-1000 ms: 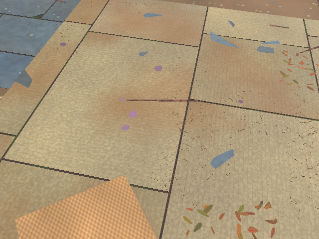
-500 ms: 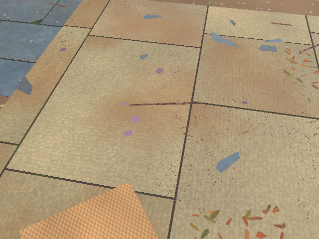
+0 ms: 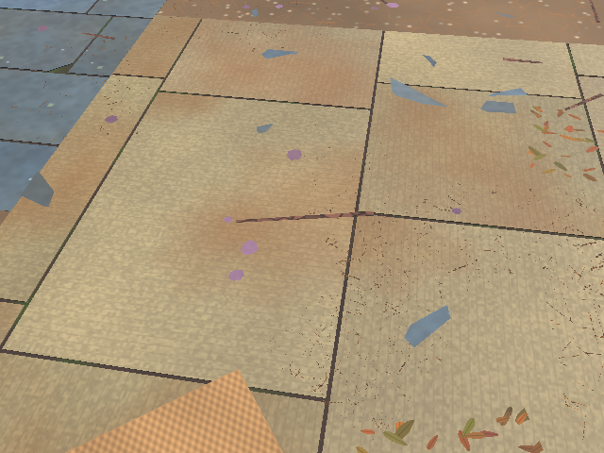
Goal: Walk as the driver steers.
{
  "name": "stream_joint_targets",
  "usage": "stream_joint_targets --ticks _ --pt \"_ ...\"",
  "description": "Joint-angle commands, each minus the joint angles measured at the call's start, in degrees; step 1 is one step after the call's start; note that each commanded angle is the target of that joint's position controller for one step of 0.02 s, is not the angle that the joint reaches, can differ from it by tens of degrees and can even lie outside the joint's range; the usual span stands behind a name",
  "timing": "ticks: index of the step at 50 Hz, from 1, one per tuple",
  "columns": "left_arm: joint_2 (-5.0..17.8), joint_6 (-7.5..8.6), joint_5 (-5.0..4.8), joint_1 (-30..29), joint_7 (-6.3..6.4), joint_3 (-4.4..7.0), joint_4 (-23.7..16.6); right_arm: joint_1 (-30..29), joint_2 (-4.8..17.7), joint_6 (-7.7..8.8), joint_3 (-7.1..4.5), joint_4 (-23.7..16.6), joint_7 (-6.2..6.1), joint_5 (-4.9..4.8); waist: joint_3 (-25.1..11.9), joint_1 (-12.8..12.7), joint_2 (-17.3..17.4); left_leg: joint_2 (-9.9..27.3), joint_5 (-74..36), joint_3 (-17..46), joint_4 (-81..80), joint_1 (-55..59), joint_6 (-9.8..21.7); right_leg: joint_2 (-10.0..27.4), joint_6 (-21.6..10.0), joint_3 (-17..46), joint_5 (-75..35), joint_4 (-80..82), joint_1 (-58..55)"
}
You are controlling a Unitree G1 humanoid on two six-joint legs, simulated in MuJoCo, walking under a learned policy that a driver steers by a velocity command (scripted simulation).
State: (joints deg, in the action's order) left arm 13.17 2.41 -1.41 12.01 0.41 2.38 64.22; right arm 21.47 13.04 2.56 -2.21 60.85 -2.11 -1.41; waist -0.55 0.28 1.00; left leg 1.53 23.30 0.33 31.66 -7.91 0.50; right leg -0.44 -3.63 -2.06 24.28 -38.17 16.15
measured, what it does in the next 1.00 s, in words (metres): walks ahead: left foot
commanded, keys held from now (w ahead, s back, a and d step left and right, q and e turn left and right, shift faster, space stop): w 0.52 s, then w+e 0.48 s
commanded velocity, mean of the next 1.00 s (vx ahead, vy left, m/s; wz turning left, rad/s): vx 0.45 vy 0.00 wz -0.17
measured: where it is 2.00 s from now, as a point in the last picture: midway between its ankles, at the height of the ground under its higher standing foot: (398, 268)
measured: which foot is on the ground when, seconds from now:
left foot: down 0.00-0.06, up 0.08-0.46, down 0.48-1.00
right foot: down 0.00-0.50, up 0.52-1.00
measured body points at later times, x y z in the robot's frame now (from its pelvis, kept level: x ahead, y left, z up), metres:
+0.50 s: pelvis +0.23 +0.02 -0.02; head +0.27 +0.03 +0.43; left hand +0.11 +0.27 -0.15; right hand +0.48 -0.20 -0.10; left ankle +0.38 +0.12 -0.73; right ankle +0.00 -0.10 -0.72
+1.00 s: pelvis +0.51 +0.01 +0.00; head +0.53 -0.01 +0.45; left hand +0.73 +0.21 -0.11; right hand +0.45 -0.25 -0.15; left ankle +0.37 +0.13 -0.73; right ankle +0.66 -0.14 -0.70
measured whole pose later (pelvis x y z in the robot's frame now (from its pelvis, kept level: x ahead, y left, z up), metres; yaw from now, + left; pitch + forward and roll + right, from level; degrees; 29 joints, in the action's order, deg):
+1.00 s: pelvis +0.51 +0.01 +0.00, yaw -12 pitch +2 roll +2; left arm 12.9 2.9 -1.2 4.2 -2.7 3.0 48.0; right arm 18.3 14.3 4.5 -3.3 57.3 -1.1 -0.1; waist 1.3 3.4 -1.2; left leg -1.4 20.9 -14.8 12.9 6.6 -0.1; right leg 4.7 -4.1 -2.0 1.5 -36.7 36.3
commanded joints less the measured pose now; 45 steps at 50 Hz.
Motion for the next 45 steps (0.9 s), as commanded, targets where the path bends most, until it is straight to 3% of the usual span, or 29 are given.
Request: stream_joint_targets --ticks 1,2,3,4,5,6,7,9,11,15,17,20,22,23,24,25,26,27,28,29,30,32,34,36,40,45 --pt "2.79 2.48 -0.76 2.22 -0.77 0.61 -1.50 -5.00 8.71 1.21 -1.58 -3.92 0.60 -0.49 10.39 -4.67 7.24 11.13 13.57 15.31 -15.10 -13.74 8.70 -0.19 -2.05 -1.28 -0.64 8.54 -4.63" --pt "5.32 2.58 -0.41 8.73 -0.65 1.57 0.83 -7.96 7.74 1.46 -1.29 -5.40 0.80 -0.31 8.51 -7.00 2.96 6.67 3.27 9.04 -6.42 -18.62 6.05 1.59 -2.44 3.36 -4.25 12.24 -13.80" --pt "11.52 2.83 -0.31 17.07 -0.71 3.40 2.84 -10.14 4.51 2.27 -0.52 -7.82 0.78 0.01 5.34 -9.19 -12.50 -1.75 -3.60 -2.31 14.37 -28.28 1.40 11.49 -7.57 22.56 1.07 21.00 -23.08" --pt "13.67 3.60 0.47 21.63 -1.44 3.38 3.06 -10.73 4.22 3.41 -0.48 -9.40 0.52 -0.29 1.85 -9.64 -18.29 -4.58 7.94 0.59 30.57 -36.44 0.49 21.77 -13.87 43.00 -1.05 27.93 -28.16" --pt "9.44 4.41 1.06 16.76 -1.40 1.88 1.73 -10.03 5.63 4.06 -0.93 -9.16 0.98 -1.42 4.08 -6.21 -9.62 -1.10 6.78 5.43 39.28 -40.93 1.89 23.00 -13.71 40.95 -3.50 26.74 -26.92" --pt "6.75 4.82 0.98 13.42 -1.48 1.12 0.09 -8.88 5.07 4.41 -0.80 -8.34 1.67 -1.73 5.09 -4.46 -6.54 1.15 1.65 5.70 41.46 -42.17 3.38 20.57 -11.74 33.57 -6.25 26.22 -25.50" --pt "6.33 4.83 0.91 11.21 -1.69 0.76 -0.82 -8.96 4.98 4.65 -1.02 -8.13 1.94 -1.34 5.91 -3.09 -4.18 3.32 -3.33 4.56 39.92 -43.03 4.09 18.63 -9.95 27.58 -9.10 26.80 -24.19" --pt "3.61 4.00 1.16 11.04 -1.62 -0.42 -1.40 -10.96 6.03 4.41 -1.94 -8.57 2.45 -0.34 6.05 -2.49 -4.60 5.58 -9.31 2.35 34.33 -39.66 3.65 14.56 -6.95 17.50 -20.89 27.97 -21.20" --pt "3.93 3.14 1.41 13.46 -0.77 -0.68 -1.33 -12.40 3.92 3.63 -1.63 -9.13 3.08 -0.05 5.62 -2.57 -5.15 5.49 -12.31 -0.06 29.80 -37.84 1.89 12.72 -6.84 12.58 -27.09 29.13 -19.58" --pt "7.25 2.50 1.64 13.63 0.77 -0.38 -2.89 -24.00 1.14 3.26 -0.01 -13.87 3.37 0.07 8.61 -4.18 -4.90 2.95 -21.30 -3.38 10.48 -31.21 -0.30 10.50 -6.74 6.90 -27.19 32.81 -11.39" --pt "8.31 2.58 1.16 16.04 0.92 0.05 -2.54 -27.17 2.09 3.18 0.10 -15.10 3.79 -0.22 9.16 -4.74 -5.95 1.60 -23.93 -4.28 5.09 -27.67 0.03 11.51 -6.93 6.29 -26.27 34.22 -11.36" --pt "8.34 2.43 0.30 16.82 0.96 0.61 -2.19 -29.15 3.99 3.30 -0.20 -16.60 4.55 -0.53 9.59 -3.28 -5.93 1.27 -24.22 -2.67 -0.14 -26.93 2.41 14.19 -5.91 5.39 -31.50 32.17 -17.61" --pt "9.59 1.93 0.67 15.37 0.93 1.23 -2.85 -25.06 6.50 3.51 -1.34 -15.99 4.76 -0.40 5.18 0.13 -7.18 -0.88 -21.70 -3.43 -0.59 -20.27 4.42 15.10 -4.53 4.19 -48.58 25.37 -21.83" --pt "10.06 1.38 1.06 14.50 0.89 1.49 -3.24 -19.07 8.34 3.41 -2.40 -14.42 4.58 -0.42 0.78 3.53 -8.19 -2.74 -20.02 -4.53 0.15 -12.60 5.70 14.44 -3.67 3.03 -58.41 17.81 -22.28" --pt "9.44 0.84 1.42 13.75 0.82 1.26 -3.83 -9.54 10.49 3.09 -3.75 -11.40 4.20 -0.60 -4.74 8.13 -7.93 -3.79 -19.72 -5.14 -0.16 -0.22 7.26 12.08 -2.15 1.38 -61.27 6.24 -18.53" --pt "7.40 0.73 2.27 14.14 0.64 0.37 -5.30 0.41 14.14 2.73 -4.81 -9.21 3.58 0.04 -11.94 10.99 -2.52 6.40 -15.58 7.01 1.08 17.53 10.61 9.14 -0.68 0.17 -44.45 -11.77 -4.71" --pt "-2.21 2.00 1.59 22.00 -0.16 -1.99 -5.58 4.08 17.06 2.68 -5.12 -7.68 4.04 1.05 -21.70 5.51 14.47 20.59 1.96 38.31 -9.14 32.96 20.37 -3.06 2.54 2.72 1.22 -33.05 14.80" --pt "3.10 3.74 -0.19 17.33 -0.51 -0.81 -5.54 1.53 11.60 3.00 -3.59 -8.04 4.15 0.76 -18.18 7.35 10.14 19.93 6.57 44.23 -16.36 29.47 18.14 -1.64 1.00 10.88 7.03 -40.91 20.94" --pt "6.64 4.67 -1.94 11.43 -0.56 0.29 -7.90 -4.30 9.36 3.53 -2.88 -8.84 3.97 0.67 -8.33 5.90 8.00 19.04 2.54 34.46 -17.18 20.61 15.24 1.10 -0.15 9.67 2.92 -42.59 25.12" --pt "7.30 4.94 -1.95 8.45 -0.01 0.48 -8.66 -9.54 7.76 4.11 -2.30 -9.90 4.02 0.88 -4.28 3.80 1.95 17.43 -5.38 26.08 -18.54 11.08 13.64 4.54 -0.57 8.74 -2.97 -39.89 22.35" --pt "6.93 4.50 -1.15 7.44 0.56 1.07 -8.69 -12.41 6.19 4.70 -1.94 -9.85 4.30 1.50 -1.73 1.75 0.34 15.51 -11.28 19.65 -20.01 3.71 12.29 6.66 -0.55 8.31 -6.40 -36.37 19.20" --pt "4.47 2.47 -0.85 10.69 0.72 1.41 -7.92 -13.76 3.92 5.14 -1.39 -8.74 4.54 2.24 -0.73 -1.39 2.98 12.70 -13.94 11.64 -23.03 -3.07 10.95 8.75 -0.66 9.08 -8.54 -32.40 13.22" --pt "3.34 0.98 -0.88 9.98 0.89 1.60 -8.55 -12.28 4.77 5.38 -1.59 -7.38 4.09 2.10 1.79 -2.10 3.06 12.17 -15.41 6.79 -25.64 -6.15 11.32 9.23 -0.23 8.82 -9.45 -29.60 14.43" --pt "4.15 0.35 -0.42 5.68 1.03 2.03 -10.59 -10.96 6.71 5.46 -2.06 -6.68 3.19 2.38 3.76 -1.79 2.09 12.48 -16.66 3.94 -27.18 -5.49 11.55 9.41 0.65 9.72 -14.44 -25.71 19.79" --pt "4.16 1.16 0.14 -0.56 -0.08 2.34 -13.09 -8.72 7.98 5.01 -2.20 -6.39 1.62 2.55 4.35 -0.41 0.92 11.29 -22.20 -2.82 -27.17 -1.03 9.90 8.04 1.63 8.92 -26.86 -13.23 24.19" --pt "2.17 1.50 0.41 -11.42 -2.05 1.05 -17.88 -2.67 9.39 3.73 -2.42 -5.15 0.74 1.70 6.71 3.77 -0.48 12.56 -26.56 -8.43 -25.64 7.24 8.73 7.05 1.19 2.67 -30.04 -1.32 25.93"
Velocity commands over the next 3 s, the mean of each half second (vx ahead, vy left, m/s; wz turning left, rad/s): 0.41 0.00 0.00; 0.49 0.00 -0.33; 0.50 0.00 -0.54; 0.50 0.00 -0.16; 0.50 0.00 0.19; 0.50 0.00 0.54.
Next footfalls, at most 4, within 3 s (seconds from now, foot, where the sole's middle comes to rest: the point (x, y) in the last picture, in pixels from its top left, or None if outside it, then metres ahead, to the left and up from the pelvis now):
0.48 left None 0.41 0.13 -0.77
1.06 right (378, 388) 0.69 -0.14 -0.77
1.54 left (341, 273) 1.04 -0.07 -0.77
2.08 right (462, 241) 1.15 -0.42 -0.77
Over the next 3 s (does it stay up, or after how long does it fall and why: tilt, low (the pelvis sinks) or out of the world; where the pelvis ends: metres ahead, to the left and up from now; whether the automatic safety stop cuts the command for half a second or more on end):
stays up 1.54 -0.43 0.01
